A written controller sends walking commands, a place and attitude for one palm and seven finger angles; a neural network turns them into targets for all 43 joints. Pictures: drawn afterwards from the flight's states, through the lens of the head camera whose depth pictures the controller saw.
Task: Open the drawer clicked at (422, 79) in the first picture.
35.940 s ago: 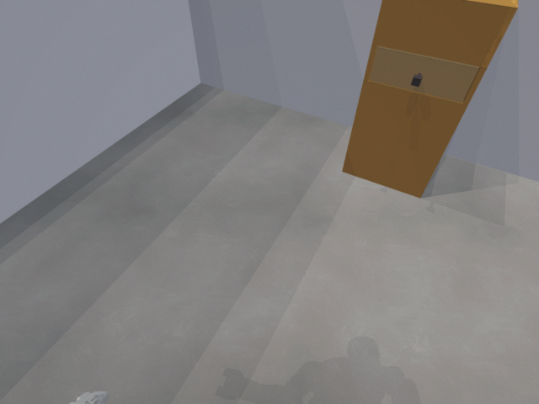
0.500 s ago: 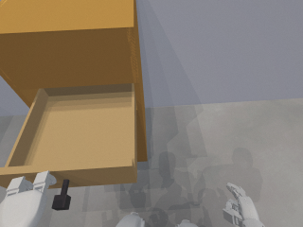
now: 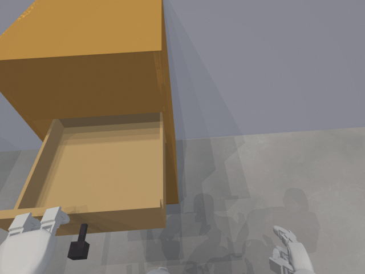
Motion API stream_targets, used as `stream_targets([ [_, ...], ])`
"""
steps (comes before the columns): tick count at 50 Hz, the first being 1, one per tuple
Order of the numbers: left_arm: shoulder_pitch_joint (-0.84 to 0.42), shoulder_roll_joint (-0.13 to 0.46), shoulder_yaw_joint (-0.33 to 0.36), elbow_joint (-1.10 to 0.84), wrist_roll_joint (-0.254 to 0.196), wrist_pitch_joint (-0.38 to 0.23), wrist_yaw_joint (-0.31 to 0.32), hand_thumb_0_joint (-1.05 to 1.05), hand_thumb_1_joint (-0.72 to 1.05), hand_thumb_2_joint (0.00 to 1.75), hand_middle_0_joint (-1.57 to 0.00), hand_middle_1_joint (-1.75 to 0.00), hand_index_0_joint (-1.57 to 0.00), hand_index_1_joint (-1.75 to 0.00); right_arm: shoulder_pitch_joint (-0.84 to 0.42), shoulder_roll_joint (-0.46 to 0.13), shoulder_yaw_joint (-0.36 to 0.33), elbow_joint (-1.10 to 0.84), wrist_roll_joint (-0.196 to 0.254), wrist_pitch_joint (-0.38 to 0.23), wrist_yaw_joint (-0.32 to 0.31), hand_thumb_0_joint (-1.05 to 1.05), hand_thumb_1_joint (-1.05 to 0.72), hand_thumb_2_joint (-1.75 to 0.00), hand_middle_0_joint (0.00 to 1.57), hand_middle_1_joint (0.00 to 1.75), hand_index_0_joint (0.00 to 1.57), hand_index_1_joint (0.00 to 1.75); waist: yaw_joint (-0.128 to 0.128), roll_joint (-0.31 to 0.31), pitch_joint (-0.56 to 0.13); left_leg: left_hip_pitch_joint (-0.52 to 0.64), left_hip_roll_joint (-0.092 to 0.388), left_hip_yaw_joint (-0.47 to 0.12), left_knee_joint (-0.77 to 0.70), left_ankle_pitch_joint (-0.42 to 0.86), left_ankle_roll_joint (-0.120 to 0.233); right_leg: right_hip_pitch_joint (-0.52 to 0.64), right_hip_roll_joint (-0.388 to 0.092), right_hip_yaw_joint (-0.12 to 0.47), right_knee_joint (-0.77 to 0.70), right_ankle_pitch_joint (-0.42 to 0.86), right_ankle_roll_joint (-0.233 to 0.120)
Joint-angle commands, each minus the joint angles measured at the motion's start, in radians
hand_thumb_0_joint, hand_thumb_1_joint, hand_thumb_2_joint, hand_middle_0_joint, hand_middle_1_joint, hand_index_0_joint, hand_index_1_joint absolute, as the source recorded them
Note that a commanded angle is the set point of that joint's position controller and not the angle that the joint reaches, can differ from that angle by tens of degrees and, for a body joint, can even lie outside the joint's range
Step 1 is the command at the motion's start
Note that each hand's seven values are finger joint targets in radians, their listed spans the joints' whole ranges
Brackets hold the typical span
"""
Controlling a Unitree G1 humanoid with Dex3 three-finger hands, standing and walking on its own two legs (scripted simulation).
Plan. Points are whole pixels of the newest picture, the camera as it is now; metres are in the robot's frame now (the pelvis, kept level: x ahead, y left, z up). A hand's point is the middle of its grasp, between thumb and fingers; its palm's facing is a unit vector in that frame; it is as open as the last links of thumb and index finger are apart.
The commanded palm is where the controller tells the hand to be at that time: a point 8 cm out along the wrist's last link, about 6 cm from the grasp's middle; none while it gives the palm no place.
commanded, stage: lift the hand off the handle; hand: left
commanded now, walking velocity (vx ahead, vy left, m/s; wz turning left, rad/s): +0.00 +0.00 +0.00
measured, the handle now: (80, 241) +0.20 +0.27 -0.08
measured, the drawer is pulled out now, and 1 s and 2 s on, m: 0.30 0.30 0.30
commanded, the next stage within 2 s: draw the hand back to the body in 1.08 s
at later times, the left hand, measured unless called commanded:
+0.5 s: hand (27, 253) +0.15 +0.31 +0.03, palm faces -0.02 -0.03 -1.00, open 13.8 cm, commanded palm +0.13 +0.30 +0.09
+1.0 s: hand (26, 245) +0.15 +0.29 +0.07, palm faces +0.00 -0.06 -1.00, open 13.8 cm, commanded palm +0.13 +0.29 +0.12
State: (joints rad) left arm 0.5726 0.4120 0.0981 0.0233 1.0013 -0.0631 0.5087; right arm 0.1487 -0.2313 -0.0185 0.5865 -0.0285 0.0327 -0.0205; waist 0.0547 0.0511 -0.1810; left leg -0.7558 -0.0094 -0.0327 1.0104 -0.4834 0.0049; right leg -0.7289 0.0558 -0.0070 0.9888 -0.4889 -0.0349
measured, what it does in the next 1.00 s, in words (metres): stands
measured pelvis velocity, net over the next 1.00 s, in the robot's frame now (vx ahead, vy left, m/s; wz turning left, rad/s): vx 0.01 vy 0.01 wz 0.00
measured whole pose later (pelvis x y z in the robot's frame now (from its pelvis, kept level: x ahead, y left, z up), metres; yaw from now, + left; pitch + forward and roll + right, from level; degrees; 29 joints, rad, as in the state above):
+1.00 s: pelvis +0.01 +0.01 +0.03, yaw +0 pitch +8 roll -1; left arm 0.66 0.45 0.12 -0.20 0.93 -0.06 0.36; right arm 0.18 -0.24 -0.02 0.57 -0.01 0.02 -0.01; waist 0.08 0.07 -0.15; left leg -0.56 -0.02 -0.03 0.85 -0.43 0.02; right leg -0.52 0.04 0.00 0.81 -0.44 -0.02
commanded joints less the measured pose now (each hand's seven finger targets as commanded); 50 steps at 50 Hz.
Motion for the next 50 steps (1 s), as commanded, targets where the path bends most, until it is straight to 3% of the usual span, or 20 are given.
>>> stream_targets([
  [1, 0.027, 0.201, 0.154, -0.164, -0.012, -0.002, 0.034, 0.0, -0.5, 0.3, -0.3, -1.2, -0.3, -1.2, -0.105, -0.116, -0.047, -0.158, 0.002, -0.047, -0.011, 0.0, -0.9, -0.9, 0.2, 0.3, 0.2, 0.3, 0.004, 0.009, -0.109, 0.174, -0.01, 0.032, -0.157, 0.207, 0.033, 0.074, -0.015, 0.005, -0.2, 0.245, -0.006],
  [6, 0.001, 0.198, 0.147, -0.191, -0.027, -0.012, 0.019, 0.0, -0.5, 0.3, -0.3, -1.2, -0.3, -1.2, -0.097, -0.12, -0.049, -0.158, 0.004, -0.054, -0.008, 0.0, -0.9, -0.9, 0.2, 0.3, 0.2, 0.3, -0.009, -0.004, -0.109, 0.197, -0.007, 0.03, -0.172, 0.21, 0.036, 0.085, -0.017, 0.007, -0.217, 0.249, -0.004],
  [9, 0.065, 0.2, 0.155, -0.199, -0.027, -0.016, 0.01, 0.0, -0.5, 0.3, -0.3, -1.2, -0.3, -1.2, -0.095, -0.116, -0.05, -0.16, 0.003, -0.056, -0.002, 0.0, -0.9, -0.9, 0.2, 0.3, 0.2, 0.3, 0.009, 0.007, -0.121, 0.216, -0.006, 0.027, -0.184, 0.245, 0.034, 0.109, -0.015, 0.0, -0.213, 0.27, -0.008],
  [10, 0.048, 0.164, 0.112, -0.214, -0.032, -0.017, 0.003, 0.0, -0.5, 0.3, -0.3, -1.2, -0.3, -1.2, -0.098, -0.115, -0.053, -0.162, 0.006, -0.06, -0.003, 0.0, -0.9, -0.9, 0.2, 0.3, 0.2, 0.3, -0.01, 0.005, -0.087, 0.217, -0.003, 0.029, -0.183, 0.235, 0.037, 0.097, -0.014, -0.002, -0.221, 0.273, -0.007],
  [14, 0.097, 0.229, 0.194, -0.228, -0.032, -0.02, 0.008, 0.0, -0.5, 0.3, -0.3, -1.2, -0.3, -1.2, -0.101, -0.114, -0.054, -0.161, 0.004, -0.053, 0.002, 0.0, -0.9, -0.9, 0.2, 0.3, 0.2, 0.3, 0.015, 0.0, -0.115, 0.22, -0.008, 0.032, -0.188, 0.257, 0.034, 0.133, -0.02, 0.008, -0.227, 0.309, -0.006],
  [15, 0.098, 0.205, 0.175, -0.213, -0.035, -0.015, 0.006, 0.0, -0.5, 0.3, -0.3, -1.2, -0.3, -1.2, -0.103, -0.109, -0.056, -0.159, 0.009, -0.052, -0.002, 0.0, -0.9, -0.9, 0.2, 0.3, 0.2, 0.3, 0.005, -0.014, -0.069, 0.205, -0.007, 0.031, -0.191, 0.239, 0.036, 0.128, -0.016, 0.007, -0.233, 0.302, -0.005],
  [19, 0.08, 0.243, 0.212, -0.246, -0.043, -0.021, 0.004, 0.0, -0.5, 0.3, -0.3, -1.2, -0.3, -1.2, -0.099, -0.113, -0.051, -0.162, 0.006, -0.05, -0.001, 0.0, -0.9, -0.9, 0.2, 0.3, 0.2, 0.3, 0.013, 0.028, -0.102, 0.235, -0.008, 0.031, -0.202, 0.249, 0.034, 0.139, -0.021, 0.01, -0.241, 0.293, -0.005],
  [20, 0.062, 0.205, 0.171, -0.239, -0.046, -0.022, -0.004, 0.0, -0.5, 0.3, -0.3, -1.2, -0.3, -1.2, -0.095, -0.11, -0.055, -0.16, 0.013, -0.055, -0.003, 0.0, -0.9, -0.9, 0.2, 0.3, 0.2, 0.3, -0.003, 0.023, -0.064, 0.235, -0.004, 0.028, -0.205, 0.246, 0.036, 0.125, -0.016, 0.003, -0.243, 0.289, -0.006],
  [23, 0.055, 0.216, 0.181, -0.232, -0.065, -0.022, -0.025, 0.0, -0.5, 0.3, -0.3, -1.2, -0.3, -1.2, -0.094, -0.115, -0.054, -0.158, 0.013, -0.058, -0.007, 0.0, -0.9, -0.9, 0.2, 0.3, 0.2, 0.3, -0.008, -0.013, -0.071, 0.237, -0.003, 0.026, -0.213, 0.241, 0.039, 0.144, -0.02, 0.006, -0.263, 0.29, 0.0],
  [29, 0.044, 0.242, 0.184, -0.317, -0.06, -0.037, -0.055, 0.0, -0.5, 0.3, -0.3, -1.2, -0.3, -1.2, -0.096, -0.115, -0.047, -0.167, 0.008, -0.065, -0.002, 0.0, -0.9, -0.9, 0.2, 0.3, 0.2, 0.3, 0.009, 0.034, -0.096, 0.292, 0.0, 0.021, -0.238, 0.271, 0.035, 0.157, -0.023, 0.005, -0.27, 0.283, -0.005],
  [30, 0.071, 0.201, 0.146, -0.312, -0.063, -0.034, -0.058, 0.0, -0.5, 0.3, -0.3, -1.2, -0.3, -1.2, -0.093, -0.108, -0.052, -0.166, 0.013, -0.07, -0.002, 0.0, -0.9, -0.9, 0.2, 0.3, 0.2, 0.3, 0.005, 0.045, -0.062, 0.29, 0.003, 0.023, -0.241, 0.277, 0.036, 0.154, -0.019, -0.003, -0.272, 0.285, -0.007],
  [34, 0.099, 0.261, 0.221, -0.327, -0.057, -0.022, -0.051, 0.0, -0.5, 0.3, -0.3, -1.2, -0.3, -1.2, -0.101, -0.109, -0.048, -0.167, 0.01, -0.056, 0.008, 0.0, -0.9, -0.9, 0.2, 0.3, 0.2, 0.3, 0.024, 0.011, -0.083, 0.291, 0.003, 0.02, -0.252, 0.306, 0.029, 0.182, -0.021, -0.002, -0.272, 0.316, -0.007],
  [35, 0.135, 0.211, 0.18, -0.32, -0.057, -0.016, -0.053, 0.0, -0.5, 0.3, -0.3, -1.2, -0.3, -1.2, -0.102, -0.101, -0.054, -0.17, 0.017, -0.055, 0.008, 0.0, -0.9, -0.9, 0.2, 0.3, 0.2, 0.3, 0.023, 0.028, -0.044, 0.285, 0.006, 0.023, -0.254, 0.304, 0.03, 0.177, -0.016, -0.006, -0.274, 0.317, -0.009],
  [39, 0.12, 0.254, 0.226, -0.346, -0.071, -0.005, -0.057, 0.0, -0.5, 0.3, -0.3, -1.2, -0.3, -1.2, -0.109, -0.107, -0.05, -0.175, 0.017, -0.049, 0.011, 0.0, -0.9, -0.9, 0.2, 0.3, 0.2, 0.3, 0.03, 0.006, -0.068, 0.295, 0.004, 0.023, -0.267, 0.298, 0.03, 0.204, -0.023, 0.005, -0.289, 0.324, -0.004],
  [40, 0.136, 0.2, 0.171, -0.349, -0.076, 0.001, -0.064, 0.0, -0.5, 0.3, -0.3, -1.2, -0.3, -1.2, -0.105, -0.102, -0.052, -0.178, 0.022, -0.053, 0.009, 0.0, -0.9, -0.9, 0.2, 0.3, 0.2, 0.3, 0.019, 0.024, -0.042, 0.299, 0.006, 0.024, -0.27, 0.295, 0.032, 0.197, -0.019, -0.003, -0.292, 0.315, -0.005],
  [41, 0.086, 0.226, 0.184, -0.371, -0.075, -0.002, -0.068, 0.0, -0.5, 0.3, -0.3, -1.2, -0.3, -1.2, -0.105, -0.108, -0.047, -0.179, 0.019, -0.054, 0.011, 0.0, -0.9, -0.9, 0.2, 0.3, 0.2, 0.3, 0.014, 0.014, -0.059, 0.31, 0.008, 0.018, -0.275, 0.296, 0.03, 0.189, -0.023, -0.006, -0.294, 0.298, -0.003],
  [43, 0.084, 0.189, 0.14, -0.385, -0.086, 0.003, -0.085, 0.0, -0.5, 0.3, -0.3, -1.2, -0.3, -1.2, -0.102, -0.106, -0.049, -0.184, 0.024, -0.062, 0.007, 0.0, -0.9, -0.9, 0.2, 0.3, 0.2, 0.3, 0.005, 0.025, -0.029, 0.316, 0.012, 0.016, -0.288, 0.283, 0.032, 0.185, -0.021, -0.012, -0.309, 0.27, -0.002],
  [47, 0.082, 0.215, 0.148, -0.404, -0.08, 0.003, -0.103, 0.0, -0.5, 0.3, -0.3, -1.2, -0.3, -1.2, -0.096, -0.105, -0.045, -0.184, 0.02, -0.069, 0.003, 0.0, -0.9, -0.9, 0.2, 0.3, 0.2, 0.3, 0.014, -0.001, -0.028, 0.331, 0.012, 0.014, -0.296, 0.276, 0.035, 0.198, -0.023, -0.014, -0.32, 0.261, -0.001],
  [49, 0.049, 0.273, 0.199, -0.415, -0.067, 0.003, -0.105, 0.0, -0.5, 0.3, -0.3, -1.2, -0.3, -1.2, -0.098, -0.108, -0.037, -0.183, 0.015, -0.064, 0.003, 0.0, -0.9, -0.9, 0.2, 0.3, 0.2, 0.3, 0.027, 0.002, -0.037, 0.339, 0.009, 0.011, -0.303, 0.281, 0.031, 0.207, -0.029, -0.002, -0.327, 0.265, -0.002],
  [50, 0.077, 0.219, 0.153, -0.402, -0.065, 0.006, -0.11, 0.0, -0.5, 0.3, -0.3, -1.2, -0.3, -1.2, -0.096, -0.102, -0.042, -0.18, 0.019, -0.064, 0.002, 0.0, -0.9, -0.9, 0.2, 0.3, 0.2, 0.3, 0.023, 0.035, -0.016, 0.344, 0.01, 0.017, -0.303, 0.29, 0.032, 0.205, -0.023, -0.005, -0.326, 0.276, -0.006],
])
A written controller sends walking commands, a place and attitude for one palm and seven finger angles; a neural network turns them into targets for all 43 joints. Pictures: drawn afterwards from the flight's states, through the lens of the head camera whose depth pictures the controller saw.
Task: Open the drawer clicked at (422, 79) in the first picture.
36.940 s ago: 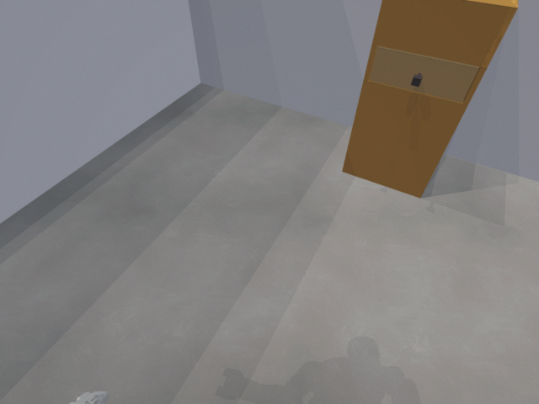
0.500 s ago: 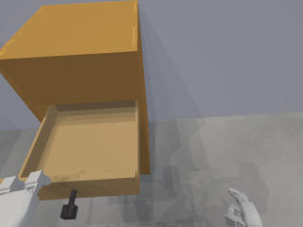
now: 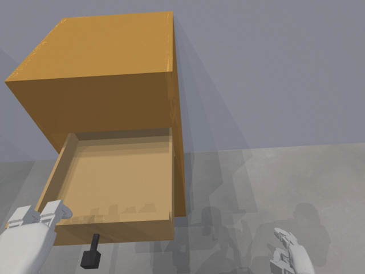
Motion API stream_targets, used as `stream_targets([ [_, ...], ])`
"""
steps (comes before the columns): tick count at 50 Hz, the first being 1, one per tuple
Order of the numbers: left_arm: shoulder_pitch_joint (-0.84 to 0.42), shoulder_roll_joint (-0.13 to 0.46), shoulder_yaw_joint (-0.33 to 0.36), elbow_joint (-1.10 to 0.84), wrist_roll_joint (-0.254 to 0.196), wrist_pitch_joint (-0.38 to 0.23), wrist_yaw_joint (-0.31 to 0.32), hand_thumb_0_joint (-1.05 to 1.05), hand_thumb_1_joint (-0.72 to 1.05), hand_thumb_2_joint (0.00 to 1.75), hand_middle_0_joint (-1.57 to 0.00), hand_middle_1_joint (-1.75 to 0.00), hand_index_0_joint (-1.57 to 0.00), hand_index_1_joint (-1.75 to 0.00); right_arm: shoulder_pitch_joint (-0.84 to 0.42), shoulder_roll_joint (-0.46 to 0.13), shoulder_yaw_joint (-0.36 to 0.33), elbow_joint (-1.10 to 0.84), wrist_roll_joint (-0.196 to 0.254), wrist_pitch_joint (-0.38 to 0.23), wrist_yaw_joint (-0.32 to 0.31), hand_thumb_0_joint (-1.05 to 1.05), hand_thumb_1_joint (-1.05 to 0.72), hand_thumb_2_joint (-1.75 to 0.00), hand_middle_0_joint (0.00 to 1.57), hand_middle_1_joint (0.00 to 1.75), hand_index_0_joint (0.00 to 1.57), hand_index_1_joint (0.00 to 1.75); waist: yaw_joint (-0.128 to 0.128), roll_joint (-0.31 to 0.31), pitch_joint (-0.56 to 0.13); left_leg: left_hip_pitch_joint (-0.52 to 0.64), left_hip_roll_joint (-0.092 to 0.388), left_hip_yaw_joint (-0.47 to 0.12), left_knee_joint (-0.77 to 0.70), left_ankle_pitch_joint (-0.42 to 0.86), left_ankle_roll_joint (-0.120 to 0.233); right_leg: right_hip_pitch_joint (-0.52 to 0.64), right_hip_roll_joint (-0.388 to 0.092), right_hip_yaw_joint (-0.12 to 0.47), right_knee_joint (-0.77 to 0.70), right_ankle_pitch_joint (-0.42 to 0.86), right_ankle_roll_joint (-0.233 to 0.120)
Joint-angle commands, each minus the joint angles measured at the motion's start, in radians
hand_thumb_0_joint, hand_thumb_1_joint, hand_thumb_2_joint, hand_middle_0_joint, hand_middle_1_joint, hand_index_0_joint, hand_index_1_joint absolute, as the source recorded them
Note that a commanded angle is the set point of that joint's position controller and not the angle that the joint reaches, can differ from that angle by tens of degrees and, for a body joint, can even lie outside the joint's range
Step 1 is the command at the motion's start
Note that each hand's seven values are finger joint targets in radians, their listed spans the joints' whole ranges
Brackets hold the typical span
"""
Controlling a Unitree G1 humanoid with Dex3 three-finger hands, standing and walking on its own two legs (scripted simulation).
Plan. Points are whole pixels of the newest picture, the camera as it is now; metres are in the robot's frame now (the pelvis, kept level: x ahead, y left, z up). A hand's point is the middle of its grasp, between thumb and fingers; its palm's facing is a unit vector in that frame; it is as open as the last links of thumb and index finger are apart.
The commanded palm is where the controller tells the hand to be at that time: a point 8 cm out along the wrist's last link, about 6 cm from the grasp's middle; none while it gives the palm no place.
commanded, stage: lift the hand off the handle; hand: left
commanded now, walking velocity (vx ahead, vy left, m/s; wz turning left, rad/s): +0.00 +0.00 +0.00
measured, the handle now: (92, 251) +0.18 +0.26 -0.10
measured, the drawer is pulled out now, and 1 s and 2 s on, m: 0.30 0.30 0.30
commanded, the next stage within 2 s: draw the hand back to the body in 0.08 s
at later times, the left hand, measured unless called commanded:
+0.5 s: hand (37, 243) +0.15 +0.29 +0.07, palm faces +0.04 -0.04 -1.00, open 13.8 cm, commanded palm +0.12 +0.28 +0.13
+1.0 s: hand (53, 214) +0.18 +0.23 +0.14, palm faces +0.38 -0.81 -0.44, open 13.3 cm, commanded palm +0.13 +0.28 +0.17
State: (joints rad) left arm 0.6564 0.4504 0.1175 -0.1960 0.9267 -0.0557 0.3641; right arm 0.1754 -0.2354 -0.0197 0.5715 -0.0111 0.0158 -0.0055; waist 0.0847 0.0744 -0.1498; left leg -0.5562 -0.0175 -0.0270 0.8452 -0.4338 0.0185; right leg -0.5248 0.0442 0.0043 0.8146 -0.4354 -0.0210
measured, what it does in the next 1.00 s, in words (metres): stands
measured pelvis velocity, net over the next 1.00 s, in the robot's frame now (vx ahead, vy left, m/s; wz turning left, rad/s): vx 0.01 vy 0.00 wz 0.03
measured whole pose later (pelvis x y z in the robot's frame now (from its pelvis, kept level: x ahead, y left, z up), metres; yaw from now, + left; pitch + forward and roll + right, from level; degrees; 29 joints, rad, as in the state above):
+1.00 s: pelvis +0.01 +0.00 +0.03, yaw +2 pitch -1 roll +0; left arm 0.59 0.30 0.19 -0.40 0.02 -0.07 0.14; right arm 0.23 -0.20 0.04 0.58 0.01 -0.14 -0.10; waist 0.06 0.06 -0.03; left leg -0.21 -0.03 -0.05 0.56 -0.32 0.01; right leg -0.17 0.02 -0.02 0.53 -0.34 -0.02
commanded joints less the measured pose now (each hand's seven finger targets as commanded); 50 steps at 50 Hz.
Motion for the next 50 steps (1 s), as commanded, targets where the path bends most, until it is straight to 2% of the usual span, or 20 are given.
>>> stream_targets([
  [1, -0.011, 0.195, 0.152, -0.184, 0.011, -0.003, 0.035, 0.0, -0.5, 0.3, -0.3, -1.2, -0.3, -1.2, -0.122, -0.099, -0.039, -0.17, 0.0, -0.046, -0.008, 0.0, -0.9, -0.9, 0.2, 0.3, 0.2, 0.3, -0.003, -0.013, -0.063, 0.149, 0.018, 0.009, -0.135, 0.252, 0.016, 0.002, -0.015, -0.017, -0.152, 0.234, -0.017],
  [8, 0.047, 0.142, 0.117, -0.189, -0.008, 0.011, 0.023, 0.0, -0.5, 0.3, -0.3, -1.2, -0.3, -1.2, -0.127, -0.096, -0.045, -0.178, 0.007, -0.037, 0.001, 0.0, -0.9, -0.9, 0.2, 0.3, 0.2, 0.3, -0.003, -0.011, -0.056, 0.149, 0.021, 0.014, -0.145, 0.297, 0.012, 0.034, -0.011, -0.016, -0.158, 0.29, -0.019],
  [9, 0.022, 0.184, 0.153, -0.192, 0.0, 0.005, 0.028, 0.0, -0.5, 0.3, -0.3, -1.2, -0.3, -1.2, -0.129, -0.101, -0.041, -0.176, 0.001, -0.036, 0.003, 0.0, -0.9, -0.9, 0.2, 0.3, 0.2, 0.3, 0.002, -0.037, -0.08, 0.155, 0.02, 0.008, -0.146, 0.295, 0.013, 0.034, -0.013, -0.014, -0.154, 0.287, -0.017],
  [10, 0.028, 0.16, 0.126, -0.209, -0.002, 0.001, 0.026, 0.0, -0.5, 0.3, -0.3, -1.2, -0.3, -1.2, -0.128, -0.098, -0.048, -0.178, 0.003, -0.038, -0.003, 0.0, -0.9, -0.9, 0.2, 0.3, 0.2, 0.3, -0.003, -0.029, -0.064, 0.155, 0.019, 0.017, -0.141, 0.28, 0.018, 0.034, -0.011, -0.006, -0.159, 0.295, -0.017],
  [11, 0.003, 0.212, 0.171, -0.233, 0.005, -0.009, 0.032, 0.0, -0.5, 0.3, -0.3, -1.2, -0.3, -1.2, -0.128, -0.102, -0.043, -0.179, -0.003, -0.039, -0.002, 0.0, -0.9, -0.9, 0.2, 0.3, 0.2, 0.3, 0.003, -0.017, -0.09, 0.168, 0.016, 0.014, -0.14, 0.289, 0.016, 0.036, -0.017, 0.003, -0.163, 0.299, -0.018],
  [13, 0.029, 0.198, 0.161, -0.258, -0.002, -0.006, 0.033, 0.0, -0.5, 0.3, -0.3, -1.2, -0.3, -1.2, -0.13, -0.096, -0.044, -0.181, 0.002, -0.04, -0.005, 0.0, -0.9, -0.9, 0.2, 0.3, 0.2, 0.3, 0.004, 0.013, -0.079, 0.171, 0.016, 0.015, -0.148, 0.299, 0.014, 0.052, -0.016, 0.002, -0.168, 0.301, -0.023],
  [19, -0.021, 0.226, 0.189, -0.238, -0.02, 0.007, 0.021, 0.0, -0.5, 0.3, -0.3, -1.2, -0.3, -1.2, -0.138, -0.101, -0.036, -0.173, 0.003, -0.037, -0.009, 0.0, -0.9, -0.9, 0.2, 0.3, 0.2, 0.3, -0.001, -0.033, -0.056, 0.183, 0.014, 0.007, -0.16, 0.265, 0.017, 0.053, -0.022, 0.003, -0.196, 0.28, -0.012],
  [20, -0.018, 0.193, 0.156, -0.221, -0.029, 0.013, 0.012, 0.0, -0.5, 0.3, -0.3, -1.2, -0.3, -1.2, -0.137, -0.096, -0.041, -0.171, 0.011, -0.039, -0.016, 0.0, -0.9, -0.9, 0.2, 0.3, 0.2, 0.3, -0.007, -0.026, -0.024, 0.176, 0.016, 0.012, -0.165, 0.251, 0.02, 0.051, -0.018, 0.0, -0.201, 0.271, -0.011],
  [24, -0.042, 0.237, 0.177, -0.255, -0.041, 0.023, -0.028, 0.0, -0.5, 0.3, -0.3, -1.2, -0.3, -1.2, -0.144, -0.102, -0.029, -0.178, 0.01, -0.045, -0.019, 0.0, -0.9, -0.9, 0.2, 0.3, 0.2, 0.3, 0.009, -0.012, -0.068, 0.217, 0.011, 0.012, -0.184, 0.274, 0.02, 0.099, -0.031, 0.01, -0.228, 0.293, -0.008],
  [25, -0.017, 0.205, 0.15, -0.237, -0.05, 0.028, -0.04, 0.0, -0.5, 0.3, -0.3, -1.2, -0.3, -1.2, -0.145, -0.096, -0.035, -0.176, 0.015, -0.045, -0.023, 0.0, -0.9, -0.9, 0.2, 0.3, 0.2, 0.3, 0.005, -0.027, -0.031, 0.206, 0.012, 0.015, -0.187, 0.276, 0.022, 0.104, -0.025, 0.006, -0.232, 0.302, -0.008],
  [28, -0.033, 0.226, 0.159, -0.273, -0.056, 0.026, -0.065, 0.0, -0.5, 0.3, -0.3, -1.2, -0.3, -1.2, -0.153, -0.099, -0.03, -0.184, 0.015, -0.045, -0.025, 0.0, -0.9, -0.9, 0.2, 0.3, 0.2, 0.3, 0.01, -0.003, -0.015, 0.216, 0.012, 0.013, -0.207, 0.278, 0.019, 0.116, -0.028, 0.012, -0.255, 0.294, -0.01],
  [29, -0.052, 0.258, 0.186, -0.285, -0.046, 0.02, -0.067, 0.0, -0.5, 0.3, -0.3, -1.2, -0.3, -1.2, -0.15, -0.101, -0.023, -0.185, 0.01, -0.046, -0.021, 0.0, -0.9, -0.9, 0.2, 0.3, 0.2, 0.3, 0.016, -0.017, -0.033, 0.237, 0.012, 0.008, -0.207, 0.289, 0.019, 0.115, -0.033, 0.011, -0.257, 0.295, -0.008],
  [30, -0.032, 0.225, 0.157, -0.285, -0.052, 0.018, -0.072, 0.0, -0.5, 0.3, -0.3, -1.2, -0.3, -1.2, -0.148, -0.097, -0.03, -0.184, 0.012, -0.046, -0.023, 0.0, -0.9, -0.9, 0.2, 0.3, 0.2, 0.3, 0.01, -0.003, -0.013, 0.237, 0.014, 0.015, -0.21, 0.281, 0.021, 0.113, -0.027, 0.008, -0.262, 0.285, -0.009],
  [39, -0.023, 0.264, 0.211, -0.354, -0.059, 0.024, -0.076, 0.0, -0.5, 0.3, -0.3, -1.2, -0.3, -1.2, -0.152, -0.102, -0.027, -0.193, 0.014, -0.038, -0.007, 0.0, -0.9, -0.9, 0.2, 0.3, 0.2, 0.3, 0.027, -0.004, -0.042, 0.285, 0.019, 0.009, -0.234, 0.357, 0.009, 0.154, -0.034, 0.0, -0.279, 0.341, -0.01],
  [40, -0.005, -0.158, 0.075, -0.295, -0.788, 0.016, -0.146, 0.0, -0.47, 0.32, -0.3, -1.18, -0.3, -1.18, -0.049, -0.036, -0.023, -0.226, 0.042, -0.099, -0.038, 0.0, -0.9, -0.9, 0.2, 0.3, 0.2, 0.3, -0.087, -0.044, 0.068, 0.409, 0.058, -0.001, -0.283, 0.324, 0.027, 0.229, -0.025, -0.06, -0.293, 0.304, -0.007],
  [41, -0.06, -0.023, 0.13, -0.339, -0.82, -0.016, -0.168, 0.0, -0.43, 0.33, -0.29, -1.15, -0.29, -1.15, -0.074, -0.066, -0.012, -0.218, 0.049, -0.134, -0.059, 0.0, -0.9, -0.9, 0.2, 0.3, 0.2, 0.3, -0.056, -0.074, 0.032, 0.42, 0.06, -0.009, -0.307, 0.307, 0.028, 0.232, -0.036, -0.057, -0.302, 0.253, 0.0],
  [42, -0.067, 0.033, 0.19, -0.394, -0.879, -0.042, -0.172, 0.0, -0.4, 0.34, -0.29, -1.13, -0.29, -1.13, -0.082, -0.066, -0.01, -0.212, 0.039, -0.147, -0.088, 0.0, -0.9, -0.9, 0.2, 0.3, 0.2, 0.3, -0.043, -0.085, 0.032, 0.411, 0.048, -0.001, -0.324, 0.321, 0.024, 0.262, -0.038, -0.06, -0.331, 0.275, 0.002],
  [44, -0.167, 0.075, 0.217, -0.47, -0.91, -0.073, -0.182, 0.0, -0.32, 0.37, -0.29, -1.09, -0.29, -1.09, -0.083, -0.069, 0.012, -0.196, 0.026, -0.189, -0.115, 0.0, -0.9, -0.9, 0.2, 0.3, 0.2, 0.3, -0.035, -0.049, 0.015, 0.421, 0.039, -0.004, -0.355, 0.361, 0.014, 0.297, -0.062, -0.053, -0.352, 0.32, 0.004],
  [47, -0.123, 0.035, 0.211, -0.416, -0.94, -0.077, -0.195, 0.0, -0.22, 0.42, -0.28, -1.02, -0.28, -1.02, -0.079, -0.063, 0.013, -0.158, 0.023, -0.215, -0.121, 0.0, -0.9, -0.9, 0.2, 0.3, 0.2, 0.3, -0.039, -0.042, 0.094, 0.406, 0.035, 0.006, -0.381, 0.38, 0.006, 0.315, -0.057, -0.059, -0.396, 0.352, 0.003],
  [50, -0.114, 0.035, 0.236, -0.399, -0.95, -0.088, -0.208, 0.0, -0.12, 0.47, -0.27, -0.95, -0.27, -0.95, -0.088, -0.057, 0.017, -0.128, 0.019, -0.227, -0.112, 0.0, -0.9, -0.9, 0.2, 0.3, 0.2, 0.3, -0.032, 0.03, 0.137, 0.404, 0.033, 0.007, -0.41, 0.371, -0.006, 0.329, -0.056, -0.057, -0.429, 0.338, -0.004],
])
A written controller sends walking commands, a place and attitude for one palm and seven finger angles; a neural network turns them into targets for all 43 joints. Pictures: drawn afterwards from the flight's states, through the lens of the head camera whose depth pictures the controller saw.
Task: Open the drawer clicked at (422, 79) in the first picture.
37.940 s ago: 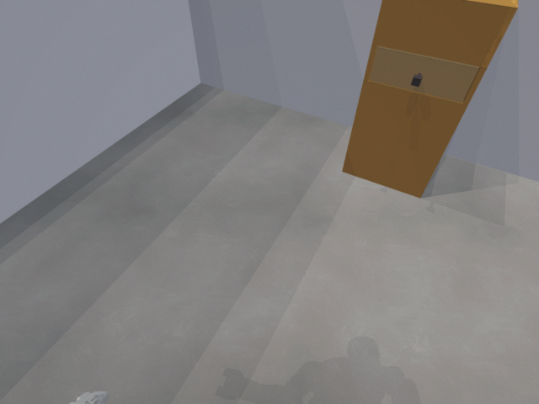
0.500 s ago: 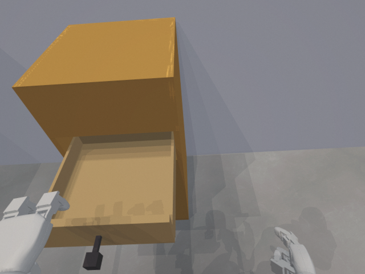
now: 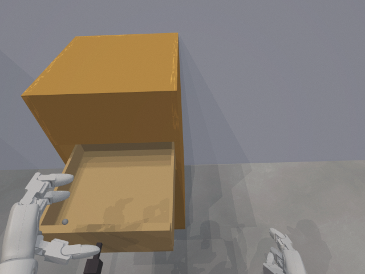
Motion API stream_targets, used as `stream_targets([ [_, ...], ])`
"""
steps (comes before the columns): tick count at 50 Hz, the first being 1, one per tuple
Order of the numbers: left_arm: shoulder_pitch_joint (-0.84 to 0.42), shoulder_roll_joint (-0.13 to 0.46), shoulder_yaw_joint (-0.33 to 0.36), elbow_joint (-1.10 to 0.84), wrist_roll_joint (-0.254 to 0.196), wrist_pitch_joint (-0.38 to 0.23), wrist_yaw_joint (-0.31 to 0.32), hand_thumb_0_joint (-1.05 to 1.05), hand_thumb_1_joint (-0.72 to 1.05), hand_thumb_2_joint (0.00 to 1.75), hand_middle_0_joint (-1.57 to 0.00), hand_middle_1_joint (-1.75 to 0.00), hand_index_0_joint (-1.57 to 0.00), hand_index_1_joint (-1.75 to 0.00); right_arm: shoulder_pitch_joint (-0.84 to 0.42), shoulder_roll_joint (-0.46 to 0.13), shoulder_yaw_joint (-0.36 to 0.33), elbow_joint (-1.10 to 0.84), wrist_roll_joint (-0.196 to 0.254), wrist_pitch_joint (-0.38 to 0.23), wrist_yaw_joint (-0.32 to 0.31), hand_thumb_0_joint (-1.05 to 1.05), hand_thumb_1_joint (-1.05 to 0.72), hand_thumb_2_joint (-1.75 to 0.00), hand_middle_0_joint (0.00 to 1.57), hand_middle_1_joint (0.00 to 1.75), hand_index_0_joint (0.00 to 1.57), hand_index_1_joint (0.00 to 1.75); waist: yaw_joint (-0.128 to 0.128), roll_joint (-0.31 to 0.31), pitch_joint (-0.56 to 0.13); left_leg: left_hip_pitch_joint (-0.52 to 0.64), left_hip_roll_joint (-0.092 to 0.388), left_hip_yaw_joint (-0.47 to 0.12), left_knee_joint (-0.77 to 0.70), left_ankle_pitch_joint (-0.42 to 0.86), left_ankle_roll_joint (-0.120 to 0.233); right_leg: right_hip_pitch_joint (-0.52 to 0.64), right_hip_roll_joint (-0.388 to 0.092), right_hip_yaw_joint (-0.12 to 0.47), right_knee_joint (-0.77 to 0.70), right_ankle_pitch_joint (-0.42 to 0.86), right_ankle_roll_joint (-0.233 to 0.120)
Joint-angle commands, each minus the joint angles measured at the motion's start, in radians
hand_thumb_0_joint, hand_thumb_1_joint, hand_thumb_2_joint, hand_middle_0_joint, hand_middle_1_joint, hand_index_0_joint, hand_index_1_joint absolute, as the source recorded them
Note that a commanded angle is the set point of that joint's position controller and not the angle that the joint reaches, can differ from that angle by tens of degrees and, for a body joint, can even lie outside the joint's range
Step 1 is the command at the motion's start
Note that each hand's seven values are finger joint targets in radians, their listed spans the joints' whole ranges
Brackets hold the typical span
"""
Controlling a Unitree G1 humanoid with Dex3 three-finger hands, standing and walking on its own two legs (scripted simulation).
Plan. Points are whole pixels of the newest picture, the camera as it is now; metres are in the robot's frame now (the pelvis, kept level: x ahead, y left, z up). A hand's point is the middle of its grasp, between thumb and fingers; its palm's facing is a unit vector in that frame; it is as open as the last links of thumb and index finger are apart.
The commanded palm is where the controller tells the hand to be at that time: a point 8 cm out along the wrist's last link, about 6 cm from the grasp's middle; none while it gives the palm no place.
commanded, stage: draw the hand back to the body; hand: left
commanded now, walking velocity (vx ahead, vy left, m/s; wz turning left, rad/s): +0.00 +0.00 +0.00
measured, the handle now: (95, 259) +0.18 +0.26 -0.14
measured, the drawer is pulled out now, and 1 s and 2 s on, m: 0.30 0.30 0.30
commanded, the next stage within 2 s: step back with the hand held close in 0.78 s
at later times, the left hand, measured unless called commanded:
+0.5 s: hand (59, 200) +0.18 +0.23 +0.16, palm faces +0.37 -0.83 -0.42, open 9.3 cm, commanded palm +0.14 +0.27 +0.18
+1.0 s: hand (58, 194) +0.19 +0.23 +0.17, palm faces +0.37 -0.81 -0.46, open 7.4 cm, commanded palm +0.13 +0.27 +0.18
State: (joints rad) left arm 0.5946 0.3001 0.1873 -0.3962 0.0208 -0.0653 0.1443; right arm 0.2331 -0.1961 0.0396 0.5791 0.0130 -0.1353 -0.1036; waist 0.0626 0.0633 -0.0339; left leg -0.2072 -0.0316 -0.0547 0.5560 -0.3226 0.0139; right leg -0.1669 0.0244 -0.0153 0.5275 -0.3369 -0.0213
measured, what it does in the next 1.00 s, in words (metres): stands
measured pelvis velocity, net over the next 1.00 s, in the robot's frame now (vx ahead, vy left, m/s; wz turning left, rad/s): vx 0.00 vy -0.01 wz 0.00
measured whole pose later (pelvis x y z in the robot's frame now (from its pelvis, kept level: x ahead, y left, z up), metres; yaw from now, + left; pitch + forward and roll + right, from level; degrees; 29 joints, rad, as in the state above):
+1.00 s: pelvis +0.00 -0.01 +0.01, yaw +0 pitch +0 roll -1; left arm 0.55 0.34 0.34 -0.49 -0.04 -0.14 0.09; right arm 0.17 -0.22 0.02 0.59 0.01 -0.09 -0.06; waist 0.03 0.07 -0.01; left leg -0.19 0.00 -0.07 0.45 -0.26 -0.01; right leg -0.13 0.06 -0.02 0.37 -0.25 -0.04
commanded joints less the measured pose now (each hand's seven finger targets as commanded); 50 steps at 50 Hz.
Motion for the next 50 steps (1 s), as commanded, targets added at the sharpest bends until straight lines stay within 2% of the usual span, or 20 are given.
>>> stream_targets([
  [1, -0.067, 0.191, 0.164, -0.241, -0.05, -0.081, 0.003, 0.0, -0.08, 0.48, -0.27, -0.93, -0.27, -0.93, -0.157, -0.094, -0.035, -0.147, -0.005, -0.082, -0.007, 0.0, -0.9, -0.9, 0.2, 0.3, 0.2, 0.3, -0.004, 0.04, -0.004, 0.061, 0.05, 0.026, -0.136, 0.272, -0.004, -0.005, -0.044, -0.033, -0.141, 0.25, -0.003],
  [3, -0.037, 0.171, 0.163, -0.218, -0.056, -0.083, -0.005, 0.0, -0.01, 0.51, -0.26, -0.88, -0.26, -0.88, -0.166, -0.097, -0.04, -0.132, -0.004, -0.077, 0.001, 0.0, -0.9, -0.9, 0.2, 0.3, 0.2, 0.3, -0.004, 0.076, 0.014, 0.057, 0.047, 0.035, -0.142, 0.278, -0.006, 0.006, -0.038, -0.034, -0.164, 0.26, -0.007],
  [6, -0.039, 0.183, 0.179, -0.249, -0.066, -0.088, -0.017, 0.0, 0.09, 0.55, -0.26, -0.82, -0.26, -0.82, -0.176, -0.097, -0.047, -0.135, -0.005, -0.078, 0.009, 0.0, -0.9, -0.9, 0.2, 0.3, 0.2, 0.3, -0.004, -0.012, -0.037, 0.085, 0.058, 0.034, -0.15, 0.315, -0.001, 0.035, -0.041, -0.029, -0.16, 0.301, 0.002],
  [8, -0.031, 0.156, 0.167, -0.211, -0.069, -0.087, -0.022, 0.0, 0.17, 0.58, -0.25, -0.77, -0.25, -0.77, -0.179, -0.101, -0.052, -0.12, -0.005, -0.069, 0.012, 0.0, -0.9, -0.9, 0.2, 0.3, 0.2, 0.3, -0.011, -0.018, -0.01, 0.08, 0.054, 0.041, -0.153, 0.296, 0.0, 0.024, -0.032, -0.031, -0.185, 0.289, 0.002],
  [12, -0.058, 0.185, 0.194, -0.245, -0.07, -0.096, -0.022, 0.0, 0.31, 0.64, -0.24, -0.68, -0.24, -0.68, -0.182, -0.11, -0.057, -0.118, -0.006, -0.068, 0.012, 0.0, -0.9, -0.9, 0.2, 0.3, 0.2, 0.3, -0.006, -0.022, -0.047, 0.108, 0.052, 0.045, -0.159, 0.299, 0.004, 0.03, -0.031, -0.027, -0.191, 0.292, 0.007],
  [14, -0.088, 0.186, 0.181, -0.293, -0.075, -0.096, -0.023, 0.0, 0.37, 0.68, -0.24, -0.64, -0.24, -0.64, -0.188, -0.103, -0.056, -0.13, -0.002, -0.073, 0.013, 0.0, -0.9, -0.9, 0.2, 0.3, 0.2, 0.3, -0.015, 0.017, -0.043, 0.107, 0.051, 0.042, -0.167, 0.289, 0.001, 0.042, -0.039, -0.018, -0.189, 0.285, 0.005],
  [16, -0.083, 0.188, 0.19, -0.281, -0.076, -0.093, -0.021, 0.0, 0.44, 0.7, -0.23, -0.59, -0.23, -0.59, -0.186, -0.103, -0.057, -0.128, -0.003, -0.068, 0.012, 0.0, -0.9, -0.9, 0.2, 0.3, 0.2, 0.3, -0.013, -0.03, -0.043, 0.111, 0.052, 0.041, -0.169, 0.302, 0.004, 0.046, -0.037, -0.021, -0.191, 0.298, 0.008],
  [18, -0.102, 0.198, 0.202, -0.285, -0.071, -0.099, -0.021, 0.0, 0.51, 0.74, -0.23, -0.55, -0.23, -0.55, -0.184, -0.11, -0.057, -0.117, -0.006, -0.066, 0.012, 0.0, -0.9, -0.9, 0.2, 0.3, 0.2, 0.3, -0.01, 0.019, -0.041, 0.124, 0.044, 0.052, -0.164, 0.318, 0.003, 0.042, -0.033, -0.017, -0.21, 0.318, 0.004],
  [22, -0.103, 0.204, 0.22, -0.284, -0.074, -0.099, -0.021, 0.0, 0.65, 0.8, -0.22, -0.46, -0.22, -0.46, -0.189, -0.111, -0.06, -0.113, -0.009, -0.066, 0.015, 0.0, -0.9, -0.9, 0.2, 0.3, 0.2, 0.3, -0.004, -0.017, -0.06, 0.138, 0.046, 0.055, -0.16, 0.353, 0.006, 0.052, -0.032, -0.019, -0.201, 0.364, 0.01],
  [23, -0.111, 0.208, 0.221, -0.29, -0.075, -0.098, -0.023, 0.0, 0.69, 0.81, -0.22, -0.43, -0.22, -0.43, -0.192, -0.11, -0.059, -0.112, -0.01, -0.064, 0.015, 0.0, -0.9, -0.9, 0.2, 0.3, 0.2, 0.3, -0.005, 0.008, -0.048, 0.134, 0.043, 0.057, -0.164, 0.352, 0.004, 0.056, -0.034, -0.015, -0.212, 0.366, 0.007],
  [29, -0.117, 0.176, 0.191, -0.269, -0.085, -0.092, -0.037, 0.0, 0.9, 0.9, -0.2, -0.3, -0.2, -0.3, -0.202, -0.102, -0.059, -0.126, -0.002, -0.051, 0.022, 0.0, -0.9, -0.9, 0.2, 0.3, 0.2, 0.3, -0.013, -0.017, -0.007, 0.119, 0.053, 0.05, -0.178, 0.314, 0.002, 0.042, -0.038, -0.013, -0.214, 0.32, 0.011],
  [32, -0.099, 0.199, 0.224, -0.252, -0.084, -0.094, -0.033, 0.0, 0.9, 0.9, -0.2, -0.3, -0.2, -0.3, -0.2, -0.106, -0.063, -0.117, -0.008, -0.047, 0.019, 0.0, -0.9, -0.9, 0.2, 0.3, 0.2, 0.3, -0.003, -0.036, -0.046, 0.139, 0.046, 0.059, -0.171, 0.318, 0.008, 0.045, -0.031, -0.011, -0.227, 0.33, 0.014],
  [35, -0.105, 0.203, 0.225, -0.26, -0.082, -0.094, -0.033, 0.0, 0.9, 0.9, -0.2, -0.3, -0.2, -0.3, -0.201, -0.105, -0.061, -0.116, -0.009, -0.049, 0.019, 0.0, -0.9, -0.9, 0.2, 0.3, 0.2, 0.3, -0.003, -0.002, -0.031, 0.138, 0.043, 0.059, -0.174, 0.318, 0.005, 0.04, -0.029, -0.011, -0.233, 0.33, 0.013],
  [40, -0.103, 0.205, 0.231, -0.258, -0.081, -0.091, -0.03, 0.0, 0.9, 0.9, -0.2, -0.3, -0.2, -0.3, -0.198, -0.103, -0.062, -0.112, -0.011, -0.051, 0.018, 0.0, -0.9, -0.9, 0.2, 0.3, 0.2, 0.3, -0.004, -0.014, -0.044, 0.143, 0.042, 0.062, -0.17, 0.334, 0.006, 0.048, -0.029, -0.012, -0.234, 0.352, 0.015],
  [44, -0.123, 0.18, 0.194, -0.29, -0.084, -0.088, -0.037, 0.0, 0.9, 0.9, -0.2, -0.3, -0.2, -0.3, -0.203, -0.099, -0.061, -0.126, -0.004, -0.05, 0.02, 0.0, -0.9, -0.9, 0.2, 0.3, 0.2, 0.3, -0.014, -0.003, -0.031, 0.137, 0.049, 0.055, -0.174, 0.338, 0.005, 0.051, -0.039, -0.006, -0.221, 0.353, 0.014],
  [45, -0.257, 0.33, 0.353, -0.395, -0.074, -0.137, -0.019, 0.0, 0.9, 0.9, -0.2, -0.3, -0.2, -0.3, -0.174, -0.13, -0.057, -0.164, 0.003, -0.027, 0.022, 0.0, -0.9, -0.9, 0.2, 0.3, 0.2, 0.3, -0.042, -0.013, 0.086, 0.047, 0.047, 0.018, -0.128, 0.256, 0.018, -0.065, -0.071, 0.09, -0.273, 0.395, 0.012],
  [46, -0.149, 0.243, 0.303, -0.281, -0.068, -0.142, -0.026, 0.0, 0.9, 0.9, -0.2, -0.3, -0.2, -0.3, -0.177, -0.115, -0.062, -0.134, -0.006, -0.007, 0.023, 0.0, -0.9, -0.9, 0.2, 0.3, 0.2, 0.3, -0.053, -0.094, 0.068, 0.039, 0.048, 0.001, -0.116, 0.224, 0.018, -0.064, -0.088, 0.08, -0.271, 0.38, 0.01],
  [47, -0.088, 0.206, 0.268, -0.261, -0.064, -0.139, -0.032, 0.0, 0.9, 0.9, -0.2, -0.3, -0.2, -0.3, -0.188, -0.125, -0.07, -0.147, -0.001, 0.005, 0.027, 0.0, -0.9, -0.9, 0.2, 0.3, 0.2, 0.3, -0.055, -0.102, 0.03, 0.05, 0.048, 0.003, -0.103, 0.227, 0.018, -0.06, -0.097, 0.095, -0.259, 0.393, 0.008],
  [48, -0.093, 0.205, 0.258, -0.319, -0.06, -0.154, -0.036, 0.0, 0.9, 0.9, -0.2, -0.3, -0.2, -0.3, -0.189, -0.133, -0.072, -0.164, -0.004, 0.009, 0.03, 0.0, -0.9, -0.9, 0.2, 0.3, 0.2, 0.3, -0.057, -0.039, 0.002, 0.04, 0.045, 0.006, -0.106, 0.261, 0.016, -0.037, -0.104, 0.085, -0.236, 0.435, 0.003],
  [50, 0.0, 0.204, 0.269, -0.297, -0.059, -0.157, -0.033, 0.0, 0.9, 0.9, -0.2, -0.3, -0.2, -0.3, -0.194, -0.133, -0.08, -0.165, -0.002, 0.029, 0.032, 0.0, -0.9, -0.9, 0.2, 0.3, 0.2, 0.3, -0.054, -0.036, -0.075, 0.057, 0.058, 0.009, -0.106, 0.325, 0.018, -0.008, -0.099, 0.075, -0.203, 0.452, 0.008],
])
